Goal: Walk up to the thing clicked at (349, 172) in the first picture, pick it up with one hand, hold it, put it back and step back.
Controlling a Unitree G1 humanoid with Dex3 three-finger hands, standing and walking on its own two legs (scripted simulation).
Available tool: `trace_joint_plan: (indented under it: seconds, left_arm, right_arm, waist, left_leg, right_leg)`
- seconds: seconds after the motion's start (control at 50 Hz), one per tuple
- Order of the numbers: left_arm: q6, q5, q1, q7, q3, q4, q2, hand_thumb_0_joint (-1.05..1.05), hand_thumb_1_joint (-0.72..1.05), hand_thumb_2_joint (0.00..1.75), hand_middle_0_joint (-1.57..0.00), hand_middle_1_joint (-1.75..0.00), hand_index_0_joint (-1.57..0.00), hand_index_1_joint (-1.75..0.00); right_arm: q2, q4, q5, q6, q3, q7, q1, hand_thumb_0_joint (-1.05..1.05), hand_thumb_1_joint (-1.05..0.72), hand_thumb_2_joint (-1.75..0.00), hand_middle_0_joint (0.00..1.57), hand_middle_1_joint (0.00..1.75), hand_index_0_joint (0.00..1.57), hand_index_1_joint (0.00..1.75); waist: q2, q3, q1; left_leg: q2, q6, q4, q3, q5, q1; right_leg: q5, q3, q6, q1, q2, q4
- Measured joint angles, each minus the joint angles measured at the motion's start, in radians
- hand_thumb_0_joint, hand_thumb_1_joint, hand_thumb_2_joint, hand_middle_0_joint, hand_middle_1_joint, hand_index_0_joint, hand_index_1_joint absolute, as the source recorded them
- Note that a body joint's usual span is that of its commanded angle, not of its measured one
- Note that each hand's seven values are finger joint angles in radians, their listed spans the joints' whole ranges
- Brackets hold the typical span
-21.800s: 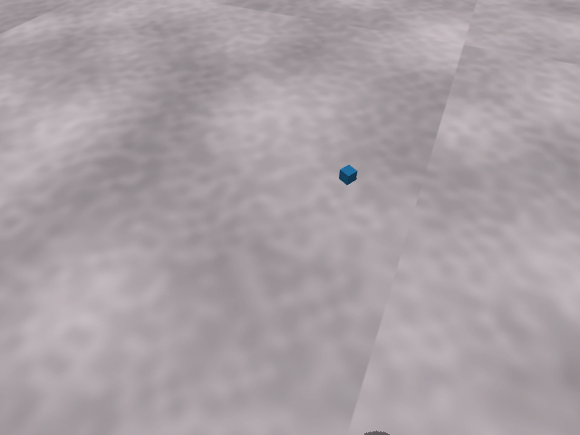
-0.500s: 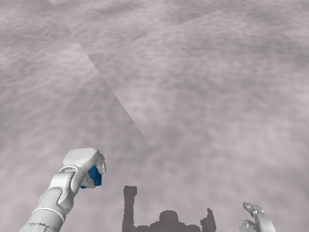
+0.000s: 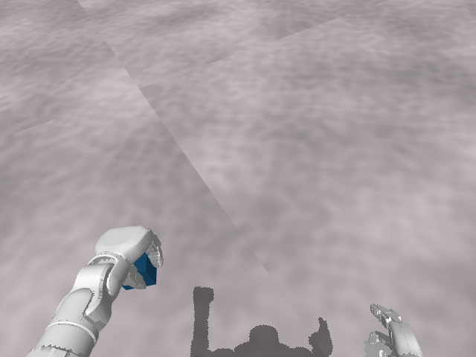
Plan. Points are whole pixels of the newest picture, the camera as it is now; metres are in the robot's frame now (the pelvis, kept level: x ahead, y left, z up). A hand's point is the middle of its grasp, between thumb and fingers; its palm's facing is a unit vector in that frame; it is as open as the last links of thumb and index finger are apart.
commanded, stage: hold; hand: left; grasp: from above
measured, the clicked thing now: (136, 266) +0.31 +0.23 -0.06
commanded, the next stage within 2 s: crouch in 0.48 s
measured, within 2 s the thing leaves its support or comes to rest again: neither
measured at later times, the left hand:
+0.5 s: hand (136, 261) +0.30 +0.22 -0.03, palm faces -0.46 -0.06 -0.89, open 6.0 cm
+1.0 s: hand (144, 277) +0.31 +0.23 -0.12, palm faces -0.44 +0.01 -0.90, open 5.9 cm
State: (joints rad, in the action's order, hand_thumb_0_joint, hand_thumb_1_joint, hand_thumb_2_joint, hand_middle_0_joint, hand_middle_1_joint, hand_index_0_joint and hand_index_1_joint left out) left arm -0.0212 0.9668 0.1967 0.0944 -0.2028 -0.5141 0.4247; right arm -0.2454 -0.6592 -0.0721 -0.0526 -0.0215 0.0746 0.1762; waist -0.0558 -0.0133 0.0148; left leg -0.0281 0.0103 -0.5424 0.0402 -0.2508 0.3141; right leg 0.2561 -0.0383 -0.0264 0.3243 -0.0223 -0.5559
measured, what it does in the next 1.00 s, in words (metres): stands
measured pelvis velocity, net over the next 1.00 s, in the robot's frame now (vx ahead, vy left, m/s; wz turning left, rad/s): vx -0.01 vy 0.00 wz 0.02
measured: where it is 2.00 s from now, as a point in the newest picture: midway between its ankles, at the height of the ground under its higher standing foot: outside the picture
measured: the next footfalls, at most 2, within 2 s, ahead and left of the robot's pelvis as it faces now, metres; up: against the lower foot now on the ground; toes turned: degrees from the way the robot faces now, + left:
none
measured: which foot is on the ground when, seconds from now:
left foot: down 0.00-1.00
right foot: down 0.00-1.00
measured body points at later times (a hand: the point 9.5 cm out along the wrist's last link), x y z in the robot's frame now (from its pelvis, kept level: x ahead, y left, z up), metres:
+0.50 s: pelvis +0.01 +0.00 +0.00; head +0.03 -0.03 +0.45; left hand +0.32 +0.22 +0.02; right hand +0.17 -0.25 -0.11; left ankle +0.02 +0.13 -0.73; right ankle +0.02 -0.14 -0.73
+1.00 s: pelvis -0.01 +0.00 -0.04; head +0.06 +0.01 +0.41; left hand +0.33 +0.23 -0.07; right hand +0.14 -0.27 -0.15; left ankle +0.02 +0.13 -0.73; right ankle +0.02 -0.14 -0.73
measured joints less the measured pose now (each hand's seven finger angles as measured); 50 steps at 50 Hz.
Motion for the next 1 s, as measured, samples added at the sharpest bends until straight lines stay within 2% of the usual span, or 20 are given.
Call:
trace_joint_plan:
  seconds: [0.18, 0.3, 0.54, 0.74, 0.86, 1.0]
  left_arm:
    - [-0.014, 0.005, -0.001, -0.003, -0.01, 0.002, -0.004, -0.07, 0.37, 0.11, -0.74, -0.41, -1.17, -0.36]
    - [-0.009, 0.013, 0.013, -0.016, 0.0, -0.018, -0.005, -0.07, 0.37, 0.11, -0.74, -0.41, -1.17, -0.36]
    - [-0.019, 0.009, 0.016, -0.006, -0.008, -0.034, -0.004, -0.07, 0.38, 0.1, -0.74, -0.42, -1.17, -0.37]
    - [-0.029, 0.026, 0.021, -0.041, 0.009, -0.072, -0.012, -0.07, 0.38, 0.1, -0.73, -0.42, -1.16, -0.37]
    - [-0.074, 0.065, 0.049, -0.113, 0.017, -0.172, -0.018, -0.07, 0.38, 0.1, -0.74, -0.42, -1.17, -0.37]
    - [-0.109, 0.163, 0.178, -0.275, 0.022, -0.358, -0.015, -0.07, 0.38, 0.1, -0.74, -0.41, -1.18, -0.38]
  right_arm:
    - [-0.003, -0.003, 0.0, -0.007, -0.001, 0.003, -0.005, 0.01, -0.91, -0.9, 0.2, 0.3, 0.21, 0.3]
    - [-0.002, -0.006, -0.001, -0.016, -0.005, 0.003, -0.007, 0.01, -0.91, -0.9, 0.2, 0.3, 0.21, 0.3]
    - [-0.003, -0.001, -0.004, -0.032, -0.012, 0.003, 0.004, 0.01, -0.91, -0.9, 0.2, 0.3, 0.21, 0.3]
    - [-0.001, -0.003, -0.004, -0.045, -0.016, 0.0, 0.003, 0.01, -0.9, -0.9, 0.2, 0.3, 0.21, 0.3]
    - [0.003, 0.004, 0.009, -0.053, -0.014, -0.007, -0.004, 0.01, -0.9, -0.9, 0.2, 0.3, 0.21, 0.3]
    - [-0.008, 0.005, 0.047, -0.048, -0.033, -0.034, -0.009, 0.01, -0.9, -0.9, 0.2, 0.3, 0.21, 0.3]
  waist:
    - [0.002, 0.006, 0.004]
    - [0.002, 0.003, 0.003]
    - [0.004, 0.004, 0.001]
    - [0.011, 0.0, -0.006]
    - [0.032, -0.008, -0.02]
    - [0.05, -0.058, -0.035]
  left_leg:
    - [0.0, 0.001, 0.019, -0.003, 0.003, -0.015]
    - [-0.001, 0.002, 0.029, -0.002, 0.003, -0.024]
    - [-0.001, 0.003, 0.047, -0.002, 0.004, -0.039]
    - [0.0, 0.002, 0.043, -0.003, 0.003, -0.029]
    - [0.001, 0.001, -0.039, -0.015, -0.022, 0.069]
    - [-0.006, 0.004, -0.326, -0.036, -0.118, 0.391]
  right_leg:
    - [-0.002, 0.004, 0.001, -0.016, 0.0, 0.019]
    - [-0.002, 0.003, 0.002, -0.025, 0.001, 0.028]
    - [-0.002, 0.004, 0.003, -0.039, 0.001, 0.045]
    - [-0.001, 0.004, 0.001, -0.03, 0.0, 0.043]
    - [0.024, 0.013, 0.002, 0.061, -0.002, -0.033]
    - [0.113, 0.025, -0.003, 0.366, 0.005, -0.296]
